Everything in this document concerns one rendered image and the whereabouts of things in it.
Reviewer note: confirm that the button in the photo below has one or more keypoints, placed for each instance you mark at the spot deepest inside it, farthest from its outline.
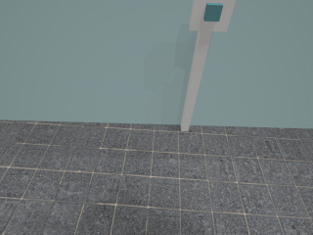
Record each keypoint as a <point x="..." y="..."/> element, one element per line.
<point x="212" y="12"/>

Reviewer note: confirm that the panel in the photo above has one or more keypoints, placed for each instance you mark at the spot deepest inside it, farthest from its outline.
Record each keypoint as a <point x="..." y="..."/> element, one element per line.
<point x="204" y="29"/>

